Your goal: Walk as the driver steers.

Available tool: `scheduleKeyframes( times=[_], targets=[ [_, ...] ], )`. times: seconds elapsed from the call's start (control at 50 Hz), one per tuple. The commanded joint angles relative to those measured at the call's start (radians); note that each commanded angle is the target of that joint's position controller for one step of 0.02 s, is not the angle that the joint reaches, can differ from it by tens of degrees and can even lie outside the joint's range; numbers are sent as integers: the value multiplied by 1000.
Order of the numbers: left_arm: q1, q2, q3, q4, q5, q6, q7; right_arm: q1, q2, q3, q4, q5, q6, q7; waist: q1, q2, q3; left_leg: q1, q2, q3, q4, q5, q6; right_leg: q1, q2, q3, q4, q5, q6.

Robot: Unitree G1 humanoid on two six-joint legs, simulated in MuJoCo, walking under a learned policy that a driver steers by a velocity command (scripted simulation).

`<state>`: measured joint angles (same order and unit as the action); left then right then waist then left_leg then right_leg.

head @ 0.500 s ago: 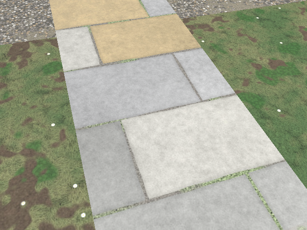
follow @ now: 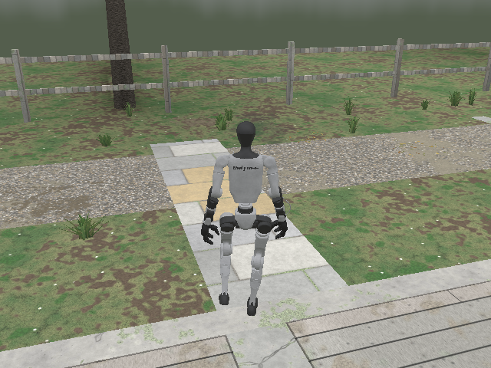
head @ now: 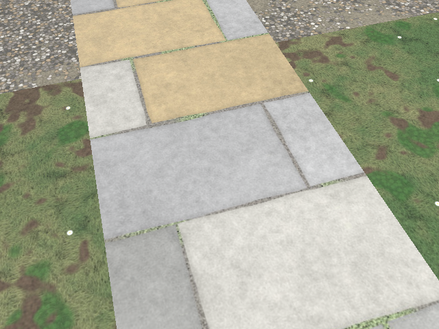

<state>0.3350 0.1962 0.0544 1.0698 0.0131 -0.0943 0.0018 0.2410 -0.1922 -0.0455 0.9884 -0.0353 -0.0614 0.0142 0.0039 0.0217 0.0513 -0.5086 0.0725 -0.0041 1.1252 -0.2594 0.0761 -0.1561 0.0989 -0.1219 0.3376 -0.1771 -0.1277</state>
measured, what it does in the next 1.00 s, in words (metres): walks ahead: left foot, then right foot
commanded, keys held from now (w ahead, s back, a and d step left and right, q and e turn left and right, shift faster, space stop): w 0.78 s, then no key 0.02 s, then q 0.20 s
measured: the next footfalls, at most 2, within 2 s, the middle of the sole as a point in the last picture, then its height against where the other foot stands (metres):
left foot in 0.34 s outside the picture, level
right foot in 0.88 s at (254, 272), level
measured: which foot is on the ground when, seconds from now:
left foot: up 0.00-0.32, down 0.34-0.88, up 0.90-1.00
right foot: down 0.00-0.36, up 0.38-0.86, down 0.88-1.00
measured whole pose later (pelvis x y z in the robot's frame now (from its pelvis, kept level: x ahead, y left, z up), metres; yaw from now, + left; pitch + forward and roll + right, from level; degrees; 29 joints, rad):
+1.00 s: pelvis +0.55 +0.00 -0.01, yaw +4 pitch +0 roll +1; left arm 0.10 0.19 0.04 0.91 0.02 -0.09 0.01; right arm 0.35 -0.19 -0.05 1.03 0.00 -0.05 -0.03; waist -0.04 0.02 0.09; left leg -0.33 -0.02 0.01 1.16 -0.45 0.04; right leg -0.36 -0.01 -0.14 0.49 -0.14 -0.07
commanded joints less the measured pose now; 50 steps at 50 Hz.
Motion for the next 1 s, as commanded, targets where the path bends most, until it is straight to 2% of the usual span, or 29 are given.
scheduleKeyframes(
  times=[0.02,0.06,0.12,0.22,0.28,0.3,0.32,0.34,0.36,0.38,0.4,0.42,0.44,0.46,0.5,0.56,0.66,0.76,0.8,0.82,0.84,0.86,0.88,0.9,0.92,0.94,0.96,0.98,1.0],
  targets=[
    [58,82,3,-26,-2,-24,3,46,-30,-6,-31,-5,24,11,-37,-53,44,-93,43,14,-72,91,-28,-24,-281,239,-232,177,-95],
    [97,79,-3,-23,-3,-21,1,-58,-40,-6,-69,2,25,15,-12,-58,60,-144,45,37,-177,169,-41,10,-263,207,-238,252,-78],
    [153,74,-10,-15,-5,-21,2,-179,-27,4,-109,13,20,18,22,-71,61,-125,18,76,-355,257,-49,59,-241,160,-222,379,-47],
    [234,84,-13,14,7,-16,15,-304,-35,9,-154,17,10,15,60,-90,64,-133,-26,106,-515,251,-15,243,-282,150,-169,522,-54],
    [196,107,-7,12,14,-15,24,-244,-61,-3,-149,15,-3,6,7,-104,29,-15,-75,119,-574,135,36,305,-309,130,-48,800,-48],
    [182,119,-3,12,16,-14,25,-155,-78,-13,-122,14,-8,-2,-32,-112,-17,86,-106,125,-591,96,55,312,-308,123,53,914,-39],
    [162,126,-2,9,13,-9,24,-2,-97,-26,-71,11,-16,-10,-97,-95,-91,254,-128,133,-656,130,78,283,-285,102,222,915,-24],
    [147,113,-7,-8,2,-10,21,169,-144,-45,-23,-10,-25,-20,-164,-68,-186,515,-29,33,-668,132,116,108,-254,85,448,694,-10],
    [241,13,-27,-39,-41,-9,7,293,-259,-77,-12,-35,-25,-25,-144,134,-344,842,292,-423,-698,49,250,-247,-104,20,863,138,39],
    [233,75,-5,-27,-24,-6,4,236,-233,-75,-11,1,-8,-9,-119,102,-364,831,348,-685,-837,14,293,-403,-25,139,1032,-316,31],
    [130,94,4,-59,-8,-3,5,109,-191,-62,-27,22,-5,-5,-69,46,-180,673,305,-521,-866,-66,252,-479,-100,175,1034,-232,22],
    [64,84,3,-78,-2,-8,0,35,-121,-43,-40,23,-12,0,-50,-2,-79,527,265,-407,-913,-27,218,-470,-137,174,974,-156,23],
    [47,65,5,-78,3,-3,-3,11,-79,-30,-34,20,-19,-1,-18,-10,-21,426,215,-311,-944,40,176,-430,-166,169,909,-119,25],
    [60,48,4,-78,18,11,-7,18,-46,-18,-16,23,-26,-7,12,8,0,354,172,-236,-964,103,143,-377,-184,166,856,-101,36],
    [79,19,1,-73,27,33,-19,74,-50,-14,11,21,-42,-13,31,20,-4,321,140,-165,-976,217,133,-341,-187,144,814,-81,55],
    [-28,31,3,-117,27,50,-27,132,-97,-20,29,23,-51,-14,30,26,24,336,121,-102,-1005,289,135,-435,-209,115,728,2,81],
    [-252,31,-7,-196,12,48,-32,221,-90,-8,42,24,-49,-13,-24,38,53,408,85,-35,-1011,424,109,-483,-198,63,450,159,106],
    [-380,37,-14,-243,7,40,-30,304,-102,-8,72,16,-45,-24,-62,52,61,569,125,-24,-970,527,115,-479,-158,35,281,163,74],
    [-372,43,-11,-248,10,30,-27,292,-104,-8,78,9,-41,-32,-43,47,66,618,142,-11,-906,673,108,-445,-139,35,233,105,47],
    [-329,47,-8,-236,13,21,-21,282,-104,-8,78,8,-39,-36,-24,50,47,616,136,-8,-834,836,93,-367,-109,26,212,73,34],
    [-231,61,0,-202,15,10,-13,271,-112,-9,79,8,-38,-39,13,59,1,614,122,-16,-729,967,75,-256,-74,25,184,69,21],
    [-77,79,10,-150,21,-6,-3,245,-119,-9,74,19,-35,-38,80,39,-72,576,83,-1,-560,949,49,-77,-65,24,87,194,5],
    [66,141,26,-115,46,-22,8,243,-98,-1,51,40,-39,-38,118,0,-186,391,38,8,-343,657,24,200,-205,130,125,477,-21],
    [139,244,49,-118,63,-19,7,379,11,21,37,89,-31,-41,81,-219,-382,79,-124,86,55,-188,-20,541,-575,484,189,963,-185],
    [110,230,54,-141,4,1,1,364,-93,-12,51,75,-15,-55,84,-125,-472,47,-144,-27,207,-338,-20,491,-587,547,163,1071,-235],
    [-6,177,37,-165,-3,6,2,268,-102,-22,23,54,-8,-56,45,-89,-339,3,-94,-53,215,-274,-23,355,-542,412,121,1001,-201],
    [-76,111,17,-175,0,6,6,198,-84,-23,4,34,-4,-51,27,-70,-205,-27,-61,-40,162,-221,-28,219,-490,319,63,886,-150],
    [-95,76,6,-172,1,6,15,172,-75,-30,0,20,8,-43,8,-76,-125,-13,-37,-38,113,-181,-33,111,-443,247,17,794,-105],
    [-103,61,2,-167,-3,9,27,186,-62,-34,-1,7,27,-33,-19,-96,-94,26,-26,-29,80,-155,-43,26,-409,190,-17,723,-84]
  ],
)
Velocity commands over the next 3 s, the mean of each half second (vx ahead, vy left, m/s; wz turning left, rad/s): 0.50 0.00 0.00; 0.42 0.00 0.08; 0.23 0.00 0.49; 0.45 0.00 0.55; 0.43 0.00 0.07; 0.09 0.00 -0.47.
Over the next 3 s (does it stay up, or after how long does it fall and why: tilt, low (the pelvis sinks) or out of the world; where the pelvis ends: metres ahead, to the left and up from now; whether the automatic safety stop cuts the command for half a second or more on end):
stays up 1.10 0.33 -0.01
